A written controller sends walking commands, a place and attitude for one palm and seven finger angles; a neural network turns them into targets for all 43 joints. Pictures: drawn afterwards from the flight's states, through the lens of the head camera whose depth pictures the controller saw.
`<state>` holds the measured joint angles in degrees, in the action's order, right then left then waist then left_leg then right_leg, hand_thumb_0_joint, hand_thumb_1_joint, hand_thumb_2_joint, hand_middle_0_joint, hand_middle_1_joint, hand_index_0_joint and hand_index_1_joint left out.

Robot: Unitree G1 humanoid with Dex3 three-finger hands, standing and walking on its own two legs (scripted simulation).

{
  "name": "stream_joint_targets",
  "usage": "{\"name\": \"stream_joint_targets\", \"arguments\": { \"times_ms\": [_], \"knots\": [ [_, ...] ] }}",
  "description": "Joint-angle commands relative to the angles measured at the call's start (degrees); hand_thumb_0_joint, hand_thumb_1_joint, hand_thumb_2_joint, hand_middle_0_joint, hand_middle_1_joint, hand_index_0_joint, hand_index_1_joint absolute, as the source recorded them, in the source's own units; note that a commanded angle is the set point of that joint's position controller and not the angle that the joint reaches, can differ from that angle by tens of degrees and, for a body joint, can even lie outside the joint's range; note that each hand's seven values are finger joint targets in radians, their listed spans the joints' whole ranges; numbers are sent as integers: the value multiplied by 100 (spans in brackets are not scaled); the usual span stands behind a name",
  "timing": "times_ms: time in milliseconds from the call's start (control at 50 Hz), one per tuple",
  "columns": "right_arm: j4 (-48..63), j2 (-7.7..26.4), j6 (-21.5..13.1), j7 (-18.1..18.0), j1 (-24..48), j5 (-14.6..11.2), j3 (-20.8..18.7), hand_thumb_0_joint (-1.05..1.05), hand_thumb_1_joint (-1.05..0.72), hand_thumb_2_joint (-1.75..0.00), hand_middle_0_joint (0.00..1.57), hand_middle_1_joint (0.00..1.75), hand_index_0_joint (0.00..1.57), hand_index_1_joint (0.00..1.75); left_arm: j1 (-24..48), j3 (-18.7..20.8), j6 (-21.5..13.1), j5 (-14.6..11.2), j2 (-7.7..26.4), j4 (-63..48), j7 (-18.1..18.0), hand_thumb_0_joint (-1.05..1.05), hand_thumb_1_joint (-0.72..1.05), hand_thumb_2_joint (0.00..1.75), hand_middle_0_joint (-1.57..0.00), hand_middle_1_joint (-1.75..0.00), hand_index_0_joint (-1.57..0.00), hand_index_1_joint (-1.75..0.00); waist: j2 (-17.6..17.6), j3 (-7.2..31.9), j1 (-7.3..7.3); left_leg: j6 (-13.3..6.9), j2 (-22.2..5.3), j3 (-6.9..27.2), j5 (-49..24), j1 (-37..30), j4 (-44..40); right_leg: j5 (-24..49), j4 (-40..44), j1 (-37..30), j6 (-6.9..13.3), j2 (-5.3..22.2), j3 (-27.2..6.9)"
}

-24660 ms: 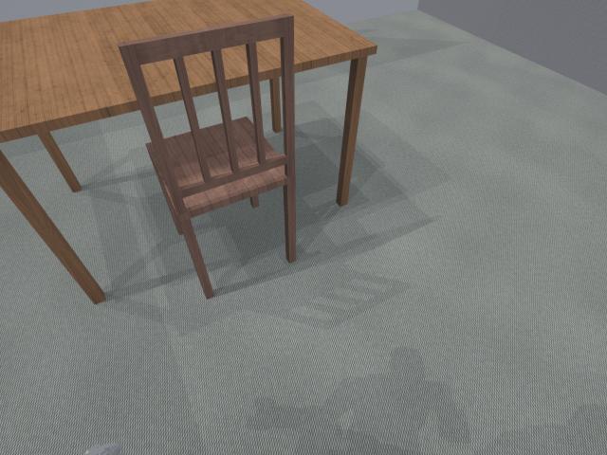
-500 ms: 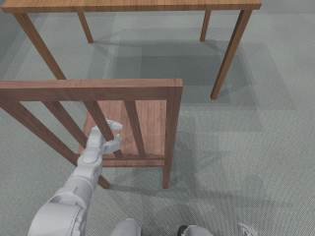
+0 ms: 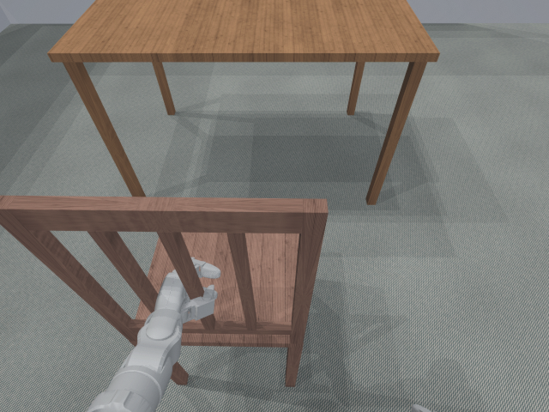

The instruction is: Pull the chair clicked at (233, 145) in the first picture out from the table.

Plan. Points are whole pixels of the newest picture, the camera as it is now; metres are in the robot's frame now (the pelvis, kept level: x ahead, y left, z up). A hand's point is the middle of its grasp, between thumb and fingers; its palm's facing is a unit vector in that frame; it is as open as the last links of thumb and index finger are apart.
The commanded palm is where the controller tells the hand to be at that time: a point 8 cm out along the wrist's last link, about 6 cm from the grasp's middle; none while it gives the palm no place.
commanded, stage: stop walking, hand still on the chair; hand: left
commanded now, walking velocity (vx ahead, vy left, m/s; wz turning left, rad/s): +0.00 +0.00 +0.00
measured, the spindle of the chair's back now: (193, 287) +0.31 +0.15 -0.04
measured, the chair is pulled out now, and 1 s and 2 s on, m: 0.60 0.61 0.61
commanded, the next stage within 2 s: open the thumb and straighten the fingers in 0.54 s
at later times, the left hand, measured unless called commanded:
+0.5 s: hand (207, 306) +0.29 +0.13 -0.06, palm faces +0.02 -0.99 -0.15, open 5.1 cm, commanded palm +0.27 +0.18 -0.04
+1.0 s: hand (198, 303) +0.30 +0.15 -0.07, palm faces +0.04 -0.99 -0.13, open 11.3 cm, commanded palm +0.27 +0.19 -0.05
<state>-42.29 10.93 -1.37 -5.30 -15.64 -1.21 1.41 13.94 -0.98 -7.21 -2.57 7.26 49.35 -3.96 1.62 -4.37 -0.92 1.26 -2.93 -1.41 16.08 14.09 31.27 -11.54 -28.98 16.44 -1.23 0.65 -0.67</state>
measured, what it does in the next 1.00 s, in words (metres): stands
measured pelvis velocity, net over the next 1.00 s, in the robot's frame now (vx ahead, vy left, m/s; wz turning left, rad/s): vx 0.02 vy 0.00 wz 0.04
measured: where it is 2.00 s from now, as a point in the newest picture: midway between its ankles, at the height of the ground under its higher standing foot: outside the picture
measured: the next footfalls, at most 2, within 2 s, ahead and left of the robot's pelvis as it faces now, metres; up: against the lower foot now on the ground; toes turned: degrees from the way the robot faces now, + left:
none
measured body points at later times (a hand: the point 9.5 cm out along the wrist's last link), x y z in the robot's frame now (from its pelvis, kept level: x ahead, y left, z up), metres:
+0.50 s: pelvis +0.03 +0.00 +0.01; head +0.05 -0.01 +0.45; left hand +0.28 +0.18 -0.05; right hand +0.17 -0.25 -0.10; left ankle +0.01 +0.13 -0.73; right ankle +0.05 -0.13 -0.73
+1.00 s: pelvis +0.02 +0.00 -0.02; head +0.07 -0.01 +0.42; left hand +0.29 +0.20 -0.06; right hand +0.16 -0.26 -0.13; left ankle +0.01 +0.13 -0.73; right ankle +0.05 -0.13 -0.73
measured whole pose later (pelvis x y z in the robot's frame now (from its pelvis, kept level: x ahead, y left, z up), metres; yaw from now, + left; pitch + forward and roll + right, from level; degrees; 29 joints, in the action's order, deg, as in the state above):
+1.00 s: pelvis +0.02 +0.00 -0.02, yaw +2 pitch +8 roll +0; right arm -36.7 15.2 -3.7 -2.6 -13.5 -2.4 -0.9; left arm 0.1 -0.2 0.2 -4.9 9.1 26.5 -1.6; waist 2.0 3.7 -2.8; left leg 1.1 -0.9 0.2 22.4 29.0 43.1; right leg -20.0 -43.4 31.7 -1.6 2.9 0.5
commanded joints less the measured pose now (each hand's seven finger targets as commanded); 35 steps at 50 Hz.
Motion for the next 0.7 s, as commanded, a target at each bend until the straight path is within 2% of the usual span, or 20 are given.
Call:
{"name": "stream_joint_targets", "arguments": {
  "times_ms": [0, 20, 100, 120, 200, 260, 300, 320, 340, 380, 420, 500, 520, 600, 620, 640, 660, 680],
  "knots": [
    [714, 849, -296, -98, 362, 46, -346, 0, -90, -90, 20, 30, 20, 30, 1471, 210, -382, 183, 861, -1365, -153, 0, 90, 90, -50, -145, -50, -145, -467, 1216, 12, -295, -243, 304, -21, -392, -676, -588, 869, -371, 235, 460, -613],
    [685, 873, -314, -111, 383, 32, -353, 0, -90, -90, 20, 30, 20, 30, 1300, 191, -371, 180, 881, -1393, -154, 0, 90, 90, -50, -145, -50, -145, -289, 1108, -12, -289, -261, 308, -232, -421, -745, -264, 831, -371, 235, 447, -555],
    [783, 844, -324, -105, 489, 47, -363, 0, -90, -90, 20, 30, 20, 30, 842, 149, -388, 176, 754, -1701, -147, 0, 90, 90, -50, -145, -50, -145, -432, 1384, 22, -246, -367, 301, -1207, -712, -665, 1047, 515, -710, 253, 466, -482],
    [784, 859, -331, -109, 486, 32, -366, 0, -90, -90, 20, 30, 20, 30, 805, 123, -389, 170, 802, -1871, -145, 0, 90, 90, -50, -145, -50, -145, -195, 1429, -3, -236, -382, 284, -1415, -739, -704, 1304, 450, -813, 252, 470, -407],
    [898, 825, -285, -97, 596, 39, -357, 0, -90, -90, 20, 30, 20, 30, 504, 106, -353, 169, 739, -2072, -164, 0, 90, 90, -50, -145, -50, -145, -206, 1453, 30, -203, -395, 266, -1564, -815, -684, 1515, 429, -857, 262, 488, -429],
    [953, 827, -249, -100, 626, 45, -354, 0, -90, -90, 20, 30, 20, 30, 377, 98, -321, 163, 755, -2252, -176, 0, 90, 90, -50, -145, -50, -145, -91, 1460, 23, -185, -396, 245, -1643, -849, -710, 1698, 429, -934, 272, 518, -409],
    [1012, 821, -206, -92, 651, 34, -352, 0, -90, -90, 20, 30, 20, 30, 306, 71, -297, 156, 710, -2321, -181, 0, 90, 90, -50, -145, -50, -145, -132, 1504, 25, -175, -400, 255, -1654, -865, -734, 1699, 425, -978, 286, 513, -414],
    [1012, 843, -204, -101, 648, 26, -354, 0, -90, -90, 20, 30, 20, 30, 333, 74, -293, 147, 790, -2460, -184, 0, 90, 90, -50, -145, -50, -145, 107, 1455, 6, -176, -392, 237, -1661, -839, -782, 1710, 447, -980, 283, 521, -396],
    [1034, 821, -189, -100, 665, 30, -345, 0, -90, -90, 20, 30, 20, 30, 223, 91, -276, 152, 747, -2398, -198, 0, 90, 90, -50, -145, -50, -145, 139, 1435, 25, -176, -406, 244, -1674, -865, -784, 1664, 437, -939, 283, 512, -391],
    [1083, 807, -159, -90, 690, 34, -338, 0, -90, -90, 20, 30, 20, 30, 197, 48, -255, 152, 698, -2484, -197, 0, 90, 90, -50, -145, -50, -145, 6, 1492, 30, -173, -409, 242, -1734, -917, -753, 1765, 451, -985, 293, 514, -402],
    [1085, 840, -143, -103, 680, 28, -341, 0, -90, -90, 20, 30, 20, 30, 155, 86, -240, 140, 810, -2587, -207, 0, 90, 90, -50, -145, -50, -145, 133, 1492, 14, -164, -409, 237, -1821, -882, -797, 1877, 438, -1059, 284, 529, -350],
    [1155, 806, -97, -92, 732, 41, -324, 0, -90, -90, 20, 30, 20, 30, 51, 67, -217, 144, 725, -2655, -217, 0, 90, 90, -50, -145, -50, -145, -57, 1564, 36, -164, -435, 236, -1908, -956, -760, 1972, 414, -1087, 284, 534, -334],
    [1123, 829, -97, -103, 711, 36, -324, 0, -90, -90, 20, 30, 20, 30, 47, 75, -218, 131, 811, -2707, -222, 0, 90, 90, -50, -145, -50, -145, 159, 1497, 16, -171, -420, 225, -1859, -896, -803, 1941, 456, -1097, 280, 547, -329],
    [1139, 810, -48, -92, 721, 43, -312, 0, -90, -90, 20, 30, 20, 30, 64, 47, -208, 144, 720, -2672, -233, 0, 90, 90, -50, -145, -50, -145, -73, 1506, 24, -163, -415, 247, -1725, -857, -795, 1842, 456, -1118, 301, 548, -361],
    [1063, 854, -36, -110, 669, 37, -331, 0, -90, -90, 20, 30, 20, 30, -317, 201, -180, 134, 877, -2288, -251, 0, 90, 90, -50, -145, -50, -145, 93, 1448, 23, -166, -406, 225, -1686, -802, -841, 1799, 504, -1091, 288, 565, -338],
    [967, 999, -94, 102, 508, -219, -356, 0, -90, -90, 20, 30, 20, 30, -837, -65, 19, -254, 196, -1711, -111, 0, 78, 84, -50, -145, -50, -145, -809, 1305, -307, -123, -40, 17, -1132, 86, -606, 1263, 215, -556, 193, 300, 297],
    [1020, 1090, -143, 189, 619, -207, -388, 0, -90, -90, 20, 30, 20, 30, -344, 282, -82, -264, 653, -2213, -33, 0, 66, 78, -50, -145, -50, -145, -988, 1336, -192, -147, -28, 7, -965, 370, -467, 1175, 55, -376, 193, 271, 253],
    [1093, 1056, -232, 242, 663, -184, -438, 0, -90, -90, 20, 30, 20, 30, -234, 391, -173, -234, 847, -2612, 17, 0, 54, 73, -50, -145, -50, -145, -575, 1556, -179, -170, 58, -45, -777, 439, -344, 949, -24, -303, 176, 272, 196]
  ]
}}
